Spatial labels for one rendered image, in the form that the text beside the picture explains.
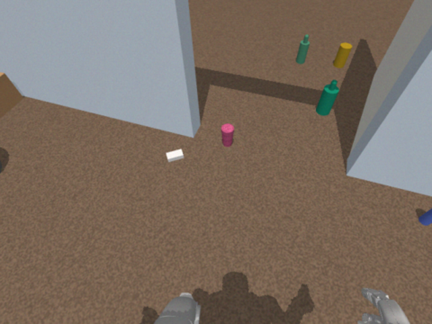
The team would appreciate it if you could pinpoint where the right robot hand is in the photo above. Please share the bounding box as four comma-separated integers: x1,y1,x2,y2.
358,288,410,324

